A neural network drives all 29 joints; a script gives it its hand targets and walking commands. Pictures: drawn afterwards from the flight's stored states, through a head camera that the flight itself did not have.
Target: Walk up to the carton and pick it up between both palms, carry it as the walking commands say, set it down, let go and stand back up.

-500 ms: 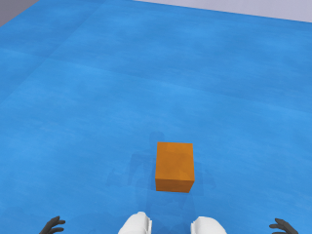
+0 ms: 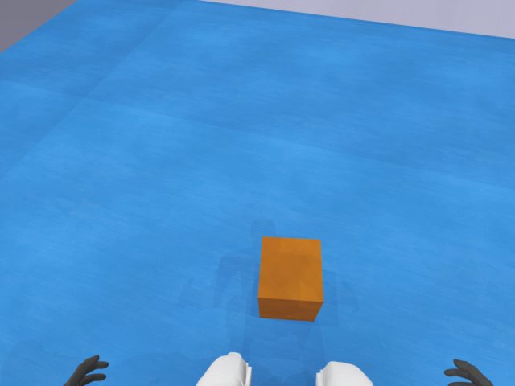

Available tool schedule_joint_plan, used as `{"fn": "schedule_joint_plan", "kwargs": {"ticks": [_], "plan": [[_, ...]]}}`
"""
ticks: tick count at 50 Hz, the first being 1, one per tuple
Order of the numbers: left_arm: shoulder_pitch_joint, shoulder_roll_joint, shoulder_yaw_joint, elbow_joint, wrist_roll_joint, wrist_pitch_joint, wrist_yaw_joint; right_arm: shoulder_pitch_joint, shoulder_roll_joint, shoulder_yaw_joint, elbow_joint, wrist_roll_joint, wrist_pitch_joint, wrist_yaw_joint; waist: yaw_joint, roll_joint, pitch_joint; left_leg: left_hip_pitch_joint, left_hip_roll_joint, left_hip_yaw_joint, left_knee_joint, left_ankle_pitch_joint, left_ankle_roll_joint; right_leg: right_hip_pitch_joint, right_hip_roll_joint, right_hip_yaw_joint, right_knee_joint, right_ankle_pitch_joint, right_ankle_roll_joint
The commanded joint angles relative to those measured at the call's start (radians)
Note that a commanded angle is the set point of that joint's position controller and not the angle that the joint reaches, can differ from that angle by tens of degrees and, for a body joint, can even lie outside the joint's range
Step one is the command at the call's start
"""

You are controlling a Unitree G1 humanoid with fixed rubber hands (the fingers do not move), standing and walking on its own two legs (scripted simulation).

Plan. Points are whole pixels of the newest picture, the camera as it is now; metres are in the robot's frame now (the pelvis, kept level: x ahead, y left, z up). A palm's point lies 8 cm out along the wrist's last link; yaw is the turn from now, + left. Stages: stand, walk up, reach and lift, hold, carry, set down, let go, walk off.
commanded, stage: walk up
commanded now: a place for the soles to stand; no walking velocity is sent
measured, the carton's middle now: (288, 280) +0.47 -0.07 -0.62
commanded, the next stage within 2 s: reach and lift in 0.28 s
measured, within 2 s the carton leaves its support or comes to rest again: neither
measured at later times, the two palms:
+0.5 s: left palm (82, 383) +0.13 +0.31 -0.09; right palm (466, 376) +0.13 -0.29 -0.09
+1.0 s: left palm (132, 313) +0.25 +0.27 -0.13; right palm (419, 313) +0.23 -0.26 -0.13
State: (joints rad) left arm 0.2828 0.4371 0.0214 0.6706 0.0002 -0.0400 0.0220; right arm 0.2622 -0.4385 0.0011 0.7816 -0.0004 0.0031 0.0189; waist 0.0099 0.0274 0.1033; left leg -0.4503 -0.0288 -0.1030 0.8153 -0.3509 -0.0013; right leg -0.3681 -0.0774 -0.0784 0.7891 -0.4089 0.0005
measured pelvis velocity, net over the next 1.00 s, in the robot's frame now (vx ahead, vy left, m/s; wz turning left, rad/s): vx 0.00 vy -0.01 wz -0.01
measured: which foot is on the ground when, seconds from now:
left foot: down 0.00-1.00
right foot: down 0.00-1.00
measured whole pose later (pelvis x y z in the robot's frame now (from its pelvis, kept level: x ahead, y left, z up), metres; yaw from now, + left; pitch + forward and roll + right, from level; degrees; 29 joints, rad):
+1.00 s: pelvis +0.00 -0.01 -0.03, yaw -1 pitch +14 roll -1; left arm -0.15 0.35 0.08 0.64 0.02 0.05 0.00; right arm -0.12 -0.29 -0.07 0.66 -0.03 0.04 0.02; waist 0.01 -0.01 0.12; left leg -0.82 -0.02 -0.10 0.96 -0.38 -0.03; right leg -0.74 -0.07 -0.07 0.95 -0.44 0.03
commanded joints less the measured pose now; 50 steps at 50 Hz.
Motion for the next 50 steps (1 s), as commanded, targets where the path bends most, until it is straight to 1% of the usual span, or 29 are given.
{"fn": "schedule_joint_plan", "kwargs": {"ticks": [1, 2, 3, 4, 5, 6, 7, 9, 10, 12, 14, 15, 16, 17, 18, 19, 21, 22, 23, 25, 27, 32, 33, 40, 45, 46, 48, 49, 50], "plan": [[0.004, 0.196, 0.082, 0.02, 0.003, -0.016, 0.006, -0.071, -0.225, -0.091, -0.084, -0.039, -0.022, 0.002, 0.014, 0.101, -0.103, -0.019, 0.148, -0.358, -0.317, -0.043, 0.188, 0.041, 0.035, 0.057, -0.058, -0.093, -0.057], [0.047, 0.19, 0.08, 0.031, 0.008, -0.023, 0.007, -0.097, -0.208, -0.093, -0.096, -0.037, -0.021, 0.0, 0.037, 0.081, -0.136, -0.038, 0.121, -0.29, -0.27, 0.0, 0.158, 0.122, 0.009, 0.078, -0.129, -0.032, -0.068], [0.074, 0.232, 0.096, 0.04, 0.015, -0.034, 0.01, -0.089, -0.19, -0.085, -0.081, -0.022, -0.02, 0.001, 0.041, -0.022, -0.173, -0.058, 0.084, -0.197, -0.165, 0.1, 0.107, 0.194, -0.057, 0.127, -0.201, 0.003, -0.094], [0.061, 0.278, 0.096, 0.043, 0.024, -0.032, 0.014, -0.086, -0.177, -0.084, -0.089, -0.022, -0.017, -0.001, 0.031, -0.037, -0.114, -0.099, 0.034, -0.113, -0.088, 0.146, 0.061, 0.167, -0.12, 0.206, -0.255, 0.023, -0.123], [0.036, 0.297, 0.112, 0.035, 0.025, -0.035, 0.015, -0.054, -0.172, -0.081, -0.08, -0.02, -0.014, 0.0, 0.019, -0.126, -0.119, -0.068, 0.007, -0.026, -0.012, 0.111, 0.047, 0.16, -0.208, 0.256, -0.285, 0.089, -0.167], [0.001, 0.306, 0.107, 0.018, 0.023, -0.034, 0.016, -0.025, -0.171, -0.086, -0.072, -0.014, -0.014, 0.001, -0.004, -0.114, -0.114, -0.018, 0.015, 0.011, -0.005, 0.092, 0.036, 0.118, -0.256, 0.254, -0.256, 0.209, -0.199], [-0.022, 0.282, 0.101, 0.012, 0.017, -0.029, 0.014, -0.005, -0.182, -0.095, -0.06, -0.026, -0.014, -0.001, -0.016, -0.059, -0.121, 0.028, 0.021, 0.007, -0.005, 0.143, 0.039, 0.084, -0.238, 0.214, -0.217, 0.268, -0.194], [-0.03, 0.266, 0.095, -0.008, 0.01, -0.027, 0.013, 0.004, -0.209, -0.096, -0.06, -0.027, -0.022, -0.001, -0.018, -0.086, -0.163, 0.1, 0.04, -0.054, -0.074, 0.27, 0.075, 0.082, -0.151, 0.121, -0.139, 0.241, -0.123], [-0.027, 0.239, 0.088, -0.009, 0.01, -0.025, 0.013, -0.004, -0.208, -0.106, -0.06, -0.039, -0.028, 0.0, -0.015, -0.047, -0.192, 0.129, 0.056, -0.094, -0.109, 0.279, 0.093, 0.072, -0.114, 0.075, -0.086, 0.211, -0.106], [-0.018, 0.201, 0.075, 0.001, 0.003, -0.018, 0.013, -0.05, -0.232, -0.105, -0.073, -0.039, -0.029, -0.001, -0.001, 0.082, -0.166, 0.081, 0.115, -0.255, -0.207, 0.219, 0.165, 0.047, -0.011, 0.033, -0.026, 0.046, -0.052], [0.022, 0.197, 0.082, 0.029, 0.005, -0.017, 0.009, -0.089, -0.223, -0.096, -0.084, -0.04, -0.021, 0.001, 0.02, 0.064, -0.123, -0.004, 0.128, -0.301, -0.262, 0.079, 0.172, 0.088, 0.02, 0.055, -0.075, -0.031, -0.061], [-0.328, 0.029, 0.184, -0.322, 0.016, 0.08, -0.023, -0.395, -0.064, -0.196, -0.333, 0.015, 0.034, 0.034, 0.018, -0.038, 0.074, -0.142, 0.022, 0.103, -0.224, -0.193, -0.018, -0.104, 0.101, -0.016, -0.11, -0.085, 0.012], [-0.296, 0.089, 0.247, -0.26, 0.069, 0.103, -0.044, -0.333, -0.025, -0.161, -0.274, -0.019, 0.042, 0.035, 0.055, -0.089, 0.072, -0.055, -0.008, 0.161, -0.188, -0.202, -0.025, -0.173, 0.099, -0.033, -0.193, -0.206, 0.026], [-0.277, 0.093, 0.264, -0.214, 0.065, 0.117, -0.048, -0.308, -0.041, -0.171, -0.262, -0.04, 0.062, 0.035, 0.021, -0.166, 0.065, 0.012, -0.028, 0.17, -0.16, -0.191, -0.032, -0.166, 0.093, -0.021, -0.222, -0.267, 0.016], [-0.297, 0.089, 0.246, -0.239, 0.072, 0.126, -0.056, -0.248, -0.03, -0.195, -0.254, -0.07, 0.078, 0.032, -0.029, -0.14, 0.093, 0.06, -0.032, 0.175, -0.161, -0.177, -0.039, -0.163, 0.105, -0.016, -0.229, -0.231, 0.013], [-0.283, 0.106, 0.235, -0.239, 0.066, 0.132, -0.063, -0.233, -0.05, -0.21, -0.255, -0.085, 0.074, 0.032, -0.029, -0.2, 0.037, 0.148, -0.063, 0.181, -0.141, -0.131, -0.05, -0.187, 0.083, 0.004, -0.268, -0.267, -0.014], [-0.292, 0.105, 0.239, -0.292, 0.091, 0.123, -0.062, -0.189, -0.056, -0.232, -0.239, -0.112, 0.076, 0.036, -0.068, -0.109, 0.007, 0.216, -0.046, 0.17, -0.182, -0.102, -0.05, -0.135, 0.092, -0.004, -0.249, -0.171, -0.011], [-0.276, 0.122, 0.232, -0.283, 0.1, 0.108, -0.063, -0.193, -0.043, -0.229, -0.241, -0.104, 0.054, 0.039, -0.031, -0.045, -0.052, 0.21, -0.053, 0.181, -0.165, -0.1, -0.056, -0.127, 0.091, 0.0, -0.229, -0.148, -0.006], [-0.282, 0.109, 0.225, -0.268, 0.108, 0.097, -0.065, -0.211, -0.045, -0.236, -0.24, -0.125, 0.048, 0.038, -0.033, -0.102, -0.04, 0.166, -0.044, 0.172, -0.174, -0.089, -0.055, -0.108, 0.118, -0.007, -0.208, -0.115, 0.008], [-0.26, 0.064, 0.219, -0.246, 0.136, 0.081, -0.038, -0.203, -0.048, -0.261, -0.169, -0.122, 0.044, 0.049, -0.009, 0.08, -0.043, 0.075, -0.007, 0.145, -0.219, -0.143, -0.058, -0.031, 0.148, -0.03, -0.088, -0.03, 0.027], [-0.289, 0.046, 0.211, -0.249, 0.118, 0.076, -0.031, -0.263, -0.078, -0.29, -0.242, -0.135, 0.035, 0.046, -0.012, 0.081, -0.093, -0.023, -0.001, 0.12, -0.187, -0.037, -0.056, -0.036, 0.158, -0.027, -0.035, 0.069, 0.024], [-0.341, -0.03, 0.156, -0.169, 0.066, 0.075, -0.02, -0.368, -0.013, -0.219, -0.206, -0.072, 0.024, 0.04, 0.012, 0.069, -0.146, -0.008, -0.016, 0.105, -0.057, 0.189, -0.062, -0.191, 0.145, 0.0, 0.028, 0.1, 0.009], [-0.339, -0.032, 0.166, -0.159, 0.044, 0.076, -0.023, -0.375, -0.015, -0.23, -0.207, -0.087, 0.029, 0.029, 0.006, 0.017, -0.17, -0.032, -0.019, 0.114, -0.043, 0.181, -0.057, -0.152, 0.145, 0.005, 0.03, 0.114, 0.009], [-0.457, 0.06, 0.232, -0.259, 0.032, 0.028, -0.019, -0.36, 0.037, -0.215, -0.258, -0.029, -0.027, -0.017, 0.013, 0.018, -0.553, -0.01, -0.024, 0.102, 0.114, 0.581, -0.043, -0.136, 0.138, 0.076, 0.087, 0.528, 0.019], [-0.514, -0.017, 0.17, -0.196, -0.032, 0.058, -0.017, -0.497, 0.068, -0.154, -0.205, -0.003, 0.016, -0.029, 0.003, -0.03, -0.4, -0.176, -0.014, 0.097, 0.089, 0.313, -0.05, -0.28, 0.122, 0.057, 0.105, 0.293, 0.013], [-0.56, 0.027, 0.192, -0.211, -0.001, 0.062, -0.009, -0.483, 0.033, -0.183, -0.198, 0.006, 0.016, -0.025, -0.011, 0.048, -0.429, -0.145, -0.015, 0.108, 0.099, 0.333, -0.063, -0.318, 0.122, 0.066, 0.101, 0.3, 0.012], [-0.571, -0.01, 0.177, -0.18, -0.018, 0.077, -0.011, -0.552, 0.043, -0.164, -0.186, 0.02, 0.027, -0.023, 0.013, 0.045, -0.449, -0.142, -0.013, 0.09, 0.108, 0.316, -0.064, -0.376, 0.116, 0.063, 0.135, 0.24, 0.005], [-0.605, -0.045, 0.151, -0.178, -0.054, 0.079, -0.012, -0.59, 0.01, -0.201, -0.187, 0.024, 0.025, -0.023, -0.043, 0.018, -0.473, -0.164, -0.008, 0.084, 0.113, 0.325, -0.074, -0.399, 0.115, 0.057, 0.135, 0.246, 0.005], [-0.694, -0.029, 0.152, -0.202, -0.046, 0.08, -0.01, -0.618, 0.033, -0.202, -0.192, 0.027, 0.03, -0.028, -0.034, 0.027, -0.487, -0.18, -0.011, 0.092, 0.121, 0.285, -0.062, -0.395, 0.11, 0.07, 0.128, 0.241, 0.005]]}}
